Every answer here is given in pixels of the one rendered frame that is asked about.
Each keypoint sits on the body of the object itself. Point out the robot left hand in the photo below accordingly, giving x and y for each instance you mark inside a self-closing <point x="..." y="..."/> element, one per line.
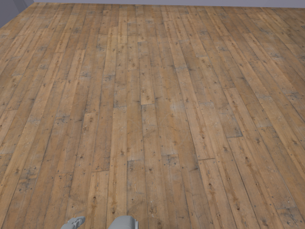
<point x="74" y="223"/>

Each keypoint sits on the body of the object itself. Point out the left robot thigh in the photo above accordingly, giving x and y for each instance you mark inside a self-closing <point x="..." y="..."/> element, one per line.
<point x="124" y="222"/>

